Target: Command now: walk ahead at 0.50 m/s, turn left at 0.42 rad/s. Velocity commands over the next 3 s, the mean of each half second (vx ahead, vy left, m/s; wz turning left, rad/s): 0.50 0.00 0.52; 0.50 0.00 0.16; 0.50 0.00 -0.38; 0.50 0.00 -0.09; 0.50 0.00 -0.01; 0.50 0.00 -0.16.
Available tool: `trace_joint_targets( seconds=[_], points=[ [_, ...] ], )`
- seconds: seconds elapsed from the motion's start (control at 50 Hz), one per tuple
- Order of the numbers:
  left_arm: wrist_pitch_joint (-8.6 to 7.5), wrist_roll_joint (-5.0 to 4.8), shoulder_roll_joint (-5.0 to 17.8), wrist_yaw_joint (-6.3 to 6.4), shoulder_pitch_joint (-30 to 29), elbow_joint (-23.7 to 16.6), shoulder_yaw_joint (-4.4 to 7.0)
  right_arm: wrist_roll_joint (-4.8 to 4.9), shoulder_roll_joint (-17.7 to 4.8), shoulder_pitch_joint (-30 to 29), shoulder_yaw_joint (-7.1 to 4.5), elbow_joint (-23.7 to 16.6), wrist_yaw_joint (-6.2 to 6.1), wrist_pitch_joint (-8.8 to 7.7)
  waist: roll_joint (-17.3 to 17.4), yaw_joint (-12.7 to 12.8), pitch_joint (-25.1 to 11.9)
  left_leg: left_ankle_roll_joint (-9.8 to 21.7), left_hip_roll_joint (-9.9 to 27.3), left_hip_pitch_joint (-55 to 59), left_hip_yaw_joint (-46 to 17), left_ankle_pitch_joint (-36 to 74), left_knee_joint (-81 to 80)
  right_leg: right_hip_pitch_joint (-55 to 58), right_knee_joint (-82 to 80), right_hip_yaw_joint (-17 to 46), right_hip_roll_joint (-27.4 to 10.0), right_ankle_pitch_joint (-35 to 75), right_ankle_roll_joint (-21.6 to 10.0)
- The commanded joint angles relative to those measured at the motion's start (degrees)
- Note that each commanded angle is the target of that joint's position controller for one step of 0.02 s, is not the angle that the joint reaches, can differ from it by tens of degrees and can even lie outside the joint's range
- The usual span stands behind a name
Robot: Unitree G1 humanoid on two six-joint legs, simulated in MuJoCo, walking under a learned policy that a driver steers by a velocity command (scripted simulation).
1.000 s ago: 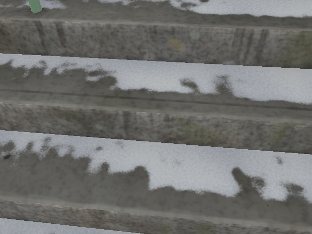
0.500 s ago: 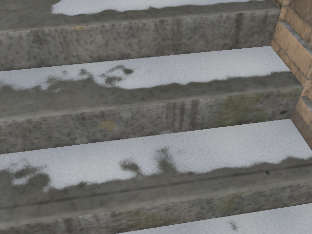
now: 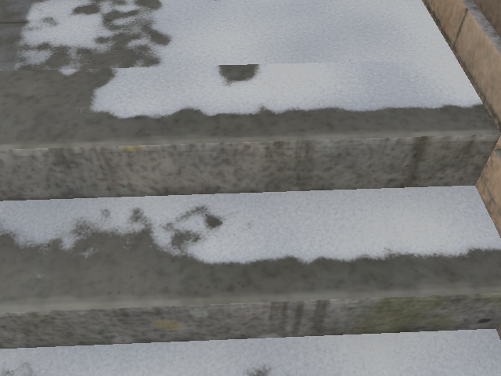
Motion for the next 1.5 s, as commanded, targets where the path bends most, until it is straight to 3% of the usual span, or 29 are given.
trace_joint_targets(
  seconds=[0.02, 0.08, 0.14, 0.2, 0.28, 0.36, 0.4, 0.42, 0.44, 0.5, 0.56, 0.62, 0.7, 0.72, 0.78, 0.8, 0.82, 0.84, 0.86, 0.9, 0.92, 0.94, 1.0, 1.06, 1.16, 1.3, 1.38, 1.48, 1.5],
  points=[
    [-1.76, 1.21, -7.3, -0.11, -0.6, 0.1, -1.30, 0.53, 5.7, -3.1, 1.76, -5.2, -0.04, 1.14, -1.1, -4.8, -0.1, 3.2, 3.8, -16.8, -2.3, -4.1, 5.2, 15.3, -30.3, 20.2, -14.9, 17.3, -6.9],
    [-2.33, 3.72, -3.9, 0.93, 1.8, 0.0, -0.29, 1.26, 5.4, -7.2, 2.31, -5.8, 1.43, 1.89, -7.7, -2.5, 4.1, 2.6, 3.3, -20.9, 4.3, -10.6, 16.4, 14.0, -39.5, 10.4, -13.2, 16.1, -10.7],
    [-1.50, 7.27, -5.0, -0.11, 11.4, 6.2, -2.06, 3.20, 5.9, -16.8, 5.01, -12.4, -0.60, 2.26, -4.6, -2.0, 5.9, 7.7, 3.6, -39.6, 1.9, -11.4, 21.3, 26.1, -41.0, 8.0, -13.9, 18.6, -9.3],
    [-3.14, 7.84, -3.6, -0.01, 16.0, 6.9, -3.20, 2.16, 1.4, -24.3, 5.23, -16.8, -1.24, 3.42, -2.2, -1.3, 2.5, 6.5, 7.1, -35.5, 8.5, -4.1, 0.0, 28.7, -44.5, 1.2, -10.8, 16.1, -7.5],
    [-3.47, 2.73, 0.4, -2.85, 20.1, 5.9, -2.81, 0.06, 2.6, -41.2, 5.58, -24.5, -0.21, 7.59, -6.0, 2.3, 5.8, 0.4, 6.6, -9.6, 22.2, -20.1, -26.8, 18.5, -56.3, -4.3, -14.0, 40.8, -11.6],
    [-5.42, 1.52, 12.3, -3.85, 19.0, 3.6, 0.40, 1.21, 0.0, -18.1, 2.68, -17.4, -0.14, 5.48, -13.9, -6.4, 0.4, -1.3, -5.5, 7.2, 22.2, -21.7, -44.4, 40.1, -34.7, -6.7, -17.8, 99.3, -11.2],
    [-5.70, 4.57, 8.2, -4.12, 22.0, 1.4, 0.62, 2.06, -5.9, -4.6, 0.64, -15.1, -3.00, 5.49, -6.6, -8.4, -15.0, 3.7, -2.4, 43.9, 1.2, -6.0, -53.0, 14.9, -13.2, 0.1, -10.3, 75.7, -4.5],
    [-4.85, 3.79, 5.9, -6.10, 15.7, -1.2, 1.33, 0.51, -10.4, 6.5, -0.32, -11.4, -3.25, 6.22, 3.2, -12.0, -13.0, 7.3, 4.6, 54.1, -20.6, -17.0, -73.9, -4.4, 4.1, 6.4, -0.2, 31.1, -1.4],
    [-3.37, 0.52, 3.5, -6.70, 13.6, -1.5, 1.59, 0.00, -16.7, 12.6, -3.49, -8.6, -4.15, 5.52, 3.1, -12.2, -11.6, 4.0, 10.4, 50.0, -38.2, -22.7, -86.4, -11.0, 32.0, 18.5, 2.6, 25.1, -0.9],
    [-4.22, 0.77, 0.0, -4.20, 6.8, -4.1, 1.35, 0.86, -8.0, 3.9, -2.35, -4.7, -3.88, 2.10, 1.6, -3.7, -1.3, -0.7, 8.7, 34.2, -30.1, -13.3, -82.7, -23.9, 63.1, 28.0, 6.4, 28.2, -3.4],
    [-1.60, 1.33, -1.3, -2.19, 4.3, -6.8, 0.05, -1.81, 2.4, -6.9, 1.82, -4.0, -1.65, 2.17, -4.7, 4.0, -1.1, 0.8, 5.8, 25.7, -15.7, -8.4, -83.0, -32.5, 63.9, 24.1, 3.6, 27.3, -7.4],
    [-0.11, 0.61, -1.1, -2.41, 0.9, -8.3, -1.20, -2.87, 0.6, 0.9, 1.57, -0.4, -2.22, 0.48, 2.0, 2.4, 2.9, 1.4, 3.9, 22.6, -8.3, -15.1, -87.4, -39.1, 74.7, 17.5, 1.8, 14.4, -7.2],
    [-0.37, 0.70, 0.7, -1.14, -10.7, -16.8, -2.48, -5.82, -1.8, 7.0, 2.58, 0.6, -2.14, -0.56, -4.9, -0.1, 4.3, -1.2, 3.1, 19.8, -5.2, -21.1, -90.8, -37.4, 56.9, 14.3, -2.2, 23.5, -7.3],
    [0.07, 0.24, 1.3, -0.82, -14.8, -19.6, -2.53, -5.77, -2.9, 10.7, 2.69, 1.7, -2.40, -0.18, -0.6, -2.3, 4.2, -0.7, 3.3, 21.5, -5.7, -19.4, -92.0, -37.8, 54.5, 13.4, -2.7, 23.4, -5.4],
    [2.70, 0.63, 0.7, -1.72, -16.8, -23.4, -2.94, -0.45, -5.0, 2.9, 3.42, -3.5, -0.28, -0.97, 3.2, 2.6, 7.5, 3.6, 10.7, 7.3, -2.7, 4.7, -106.2, -6.3, 35.0, 4.8, -1.4, 16.0, -1.5],
    [2.36, -1.43, -3.9, 2.89, -10.2, -19.7, -2.96, 3.42, -6.7, 7.7, 0.53, -2.1, -6.67, -1.29, -1.8, 0.7, 6.2, -0.7, 10.7, 17.5, 0.6, 18.2, -109.2, -1.6, 30.4, -1.1, 0.3, 0.2, -2.0],
    [2.07, -2.68, -3.7, 4.24, -6.3, -19.5, -3.11, 3.86, -9.0, 9.7, 0.76, -1.6, -9.01, -1.40, 0.4, 2.1, 6.1, -1.8, 9.9, 26.7, 4.4, 40.1, -102.8, 0.9, 23.3, -1.3, 2.0, -7.0, -3.2],
    [3.31, -0.52, 4.2, -2.02, -14.0, -25.3, -1.46, 0.50, -12.8, 11.7, 0.68, 0.2, -1.35, -1.90, 12.5, 3.4, 4.3, 4.5, 14.4, 34.7, 1.5, 67.4, -98.4, -4.6, 22.4, -0.4, 6.0, 3.6, -1.4],
    [2.51, -0.59, 8.2, -2.66, -9.1, -25.4, 0.23, 1.08, -14.9, 4.3, -1.08, -3.2, 1.61, -2.33, 11.4, 6.3, 1.9, 3.9, 16.0, 47.7, 2.8, 79.6, -90.6, -6.1, 8.5, 2.7, 5.8, 6.6, -3.0],
    [2.19, -0.80, 9.8, -2.26, 7.8, -17.6, 1.75, -4.28, -5.3, 19.0, -0.44, -0.3, 3.61, -1.47, -6.6, 2.7, -17.0, 0.7, 6.8, 27.2, 1.4, 57.2, -67.1, 25.8, -2.9, 31.5, 0.8, 4.2, -14.5],
    [2.53, 2.45, 12.1, -1.11, 20.1, -12.9, 2.93, -4.30, -3.5, 10.6, -0.71, -1.5, 3.75, 1.06, -17.3, 11.2, -10.7, -2.3, -4.2, 5.6, -1.8, 3.0, -48.8, 34.8, -24.8, 55.5, -4.4, -17.7, -18.5],
    [0.44, 3.21, 11.4, 0.29, 25.9, -10.5, 2.97, -2.48, -3.9, 1.4, -1.63, -4.1, 3.06, 1.48, -19.1, 11.7, -2.2, -3.1, -6.8, -5.1, -7.7, -2.6, -23.8, 27.7, -32.4, 67.7, -6.2, -36.8, -15.3],
    [-0.68, 1.36, 3.3, 0.45, 9.3, -6.5, 1.66, 0.48, -2.8, -5.3, 0.15, -7.5, -1.47, 0.02, -0.2, 0.6, 4.5, -1.9, -2.6, -11.5, -6.8, 6.2, -8.6, 11.3, -29.0, 52.1, -5.6, -20.3, -8.6],
    [-1.43, 0.01, -1.7, 0.04, 4.9, -3.3, 0.10, -2.21, 1.1, -3.2, 2.78, -8.0, -2.05, 0.74, -4.5, -4.1, 4.1, -1.1, -0.4, -18.9, -3.2, 0.4, -2.0, 7.9, -29.3, 37.7, -0.9, -5.3, -6.9],
    [-3.51, 2.67, 1.8, -1.63, 12.9, -2.1, -0.03, -1.41, -2.3, -11.2, 3.13, -11.2, -1.91, 0.79, -6.8, -1.0, 3.5, -6.5, 3.8, -19.5, 8.5, 0.4, -2.7, 4.5, -32.9, 31.1, 1.0, 3.5, -7.1],
    [-3.29, 6.09, -0.4, -1.60, 30.0, 7.8, -1.56, -1.64, 2.0, -30.1, 6.71, -21.6, -3.98, 1.15, -6.8, 6.2, 8.4, -4.0, 6.4, -45.2, 10.5, -5.5, -4.8, 28.4, -34.8, 40.9, -4.9, 6.6, -13.3],
    [-4.55, 0.07, -1.6, -3.77, 22.5, 2.7, -2.66, -3.53, 3.5, -38.0, 6.25, -25.3, -2.45, 5.87, -10.3, 3.3, 11.4, -7.4, 7.1, -13.5, 19.0, -13.1, -24.4, 9.4, -49.5, 34.0, -10.3, 25.5, -13.8],
    [-5.55, 0.49, 11.6, -3.92, 22.2, 1.9, 2.58, -0.56, -2.7, -22.9, 2.81, -22.0, -0.79, 3.56, -15.4, -4.0, -3.1, -5.7, -2.7, 14.0, 19.4, -22.4, -45.7, 34.3, -31.3, 21.9, -9.2, 100.6, -8.5],
    [-6.01, 2.59, 5.3, -4.34, 28.3, 2.7, 2.08, 0.10, -3.0, -12.5, 2.54, -18.2, -1.04, 2.78, -4.1, -2.8, -15.1, 0.8, 2.4, 39.3, 4.1, -13.3, -47.7, 18.5, -18.0, 23.7, -5.4, 90.8, -5.9]
  ],
)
